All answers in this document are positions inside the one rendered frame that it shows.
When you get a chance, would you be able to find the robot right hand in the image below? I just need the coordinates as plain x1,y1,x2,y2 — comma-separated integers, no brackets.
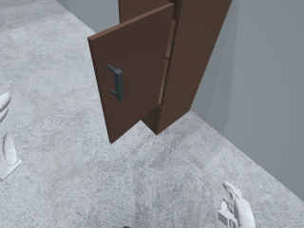
218,181,256,228

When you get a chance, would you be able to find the robot left hand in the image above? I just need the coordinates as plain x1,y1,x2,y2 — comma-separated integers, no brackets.
0,92,22,181

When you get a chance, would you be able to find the handle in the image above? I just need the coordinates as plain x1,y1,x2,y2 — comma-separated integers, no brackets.
106,65,124,102

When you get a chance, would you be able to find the cupboard door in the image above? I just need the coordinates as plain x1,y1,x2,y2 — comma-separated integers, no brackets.
87,3,175,144

